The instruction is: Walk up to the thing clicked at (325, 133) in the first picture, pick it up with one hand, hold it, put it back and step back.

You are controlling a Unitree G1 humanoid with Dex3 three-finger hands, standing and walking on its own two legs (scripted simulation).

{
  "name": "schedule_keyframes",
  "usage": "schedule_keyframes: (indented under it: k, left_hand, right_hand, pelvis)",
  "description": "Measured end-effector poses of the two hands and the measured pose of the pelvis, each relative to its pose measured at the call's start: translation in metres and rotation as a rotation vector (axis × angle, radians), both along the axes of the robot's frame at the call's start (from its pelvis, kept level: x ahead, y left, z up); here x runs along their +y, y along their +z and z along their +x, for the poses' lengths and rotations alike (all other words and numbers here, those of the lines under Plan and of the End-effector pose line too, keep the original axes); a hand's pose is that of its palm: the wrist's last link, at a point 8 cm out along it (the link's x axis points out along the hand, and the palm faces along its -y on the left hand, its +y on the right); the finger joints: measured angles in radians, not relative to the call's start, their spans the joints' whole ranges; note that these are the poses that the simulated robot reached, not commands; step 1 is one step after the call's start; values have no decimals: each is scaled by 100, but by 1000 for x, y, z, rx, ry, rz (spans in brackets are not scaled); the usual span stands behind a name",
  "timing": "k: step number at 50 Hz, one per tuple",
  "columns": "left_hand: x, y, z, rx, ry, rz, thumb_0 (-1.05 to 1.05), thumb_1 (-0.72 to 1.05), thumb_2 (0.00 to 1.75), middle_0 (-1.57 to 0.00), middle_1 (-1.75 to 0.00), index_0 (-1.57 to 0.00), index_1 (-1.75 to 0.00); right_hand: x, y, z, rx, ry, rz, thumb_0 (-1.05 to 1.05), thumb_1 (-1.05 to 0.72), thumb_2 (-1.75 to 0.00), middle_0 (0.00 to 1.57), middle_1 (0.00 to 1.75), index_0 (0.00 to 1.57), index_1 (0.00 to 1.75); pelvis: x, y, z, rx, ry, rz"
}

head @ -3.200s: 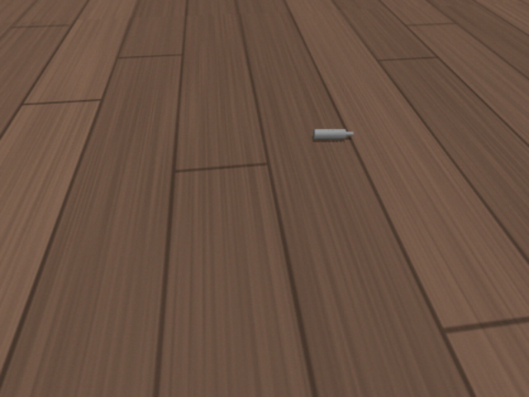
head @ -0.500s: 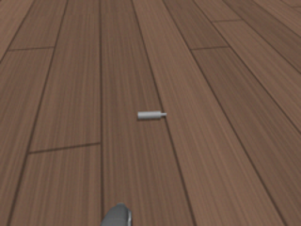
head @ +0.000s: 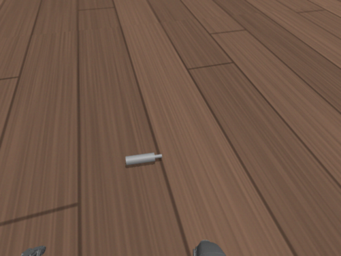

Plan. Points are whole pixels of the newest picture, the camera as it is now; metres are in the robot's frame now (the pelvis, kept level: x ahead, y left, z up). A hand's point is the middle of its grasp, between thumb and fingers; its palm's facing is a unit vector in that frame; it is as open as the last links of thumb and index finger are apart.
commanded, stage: walk up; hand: left
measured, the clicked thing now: (144, 158) +0.79 +0.12 -0.73
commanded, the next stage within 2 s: none
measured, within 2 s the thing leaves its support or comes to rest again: neither
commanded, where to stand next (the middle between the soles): +0.43 -0.13 m, yaw +6 degrees
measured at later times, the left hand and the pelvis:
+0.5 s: hand (96, 251) +0.17 +0.19 -0.16, palm faces +0.04 -0.95 -0.31, open 7.4 cm; pelvis +0.16 -0.08 -0.01, yaw +3 degrees
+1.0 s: hand (131, 191) +0.31 +0.10 -0.11, palm faces +0.06 -0.88 -0.47, open 7.4 cm; pelvis +0.29 -0.19 +0.00, yaw +4 degrees
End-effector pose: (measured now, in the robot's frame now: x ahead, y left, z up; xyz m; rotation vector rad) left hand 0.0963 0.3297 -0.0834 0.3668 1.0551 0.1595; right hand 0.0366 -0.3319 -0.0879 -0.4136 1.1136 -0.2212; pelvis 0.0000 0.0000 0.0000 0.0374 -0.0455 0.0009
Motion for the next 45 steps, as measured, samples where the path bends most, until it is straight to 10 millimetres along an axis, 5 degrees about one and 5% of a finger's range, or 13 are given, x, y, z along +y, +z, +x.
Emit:
schedule_keyframes:
  k: [6, 14, 24, 36, 45]
  left_hand:
    - [-47, 7, 31, -37, 38, 37, 1, 91, 89, -20, -29, -20, -30]
    - [-82, 9, 22, 88, 103, 17, 1, 90, 89, -20, -30, -20, -30]
    - [-95, -37, 56, 136, 144, -55, 1, 90, 89, -20, -30, -20, -30]
    - [-123, -16, 158, 76, 76, -51, 1, 91, 89, -20, -30, -20, -30]
    - [-160, 5, 200, 60, 120, 97, 1, 91, 89, -20, -30, -20, -30]
  right_hand:
    - [-47, -26, 49, 59, -4, 9, 1, -90, -90, 21, 30, 21, 30]
    - [-55, -7, 127, 19, 59, 63, 1, -90, -90, 21, 30, 21, 30]
    - [-57, 4, 210, -19, 123, 3, 1, -90, -90, 21, 30, 21, 30]
    - [-104, 25, 234, -25, 59, -16, 1, -90, -90, 21, 30, 21, 30]
    - [-178, -26, 285, 58, 44, 19, 1, -90, -90, 21, 30, 21, 30]
  pelvis:
    - [-42, -6, 43, -5, 15, -13]
    - [-70, 13, 89, 9, 12, -35]
    - [-80, -4, 154, -6, 61, -27]
    - [-115, 12, 212, -25, 54, -23]
    - [-173, -8, 268, -11, 71, -34]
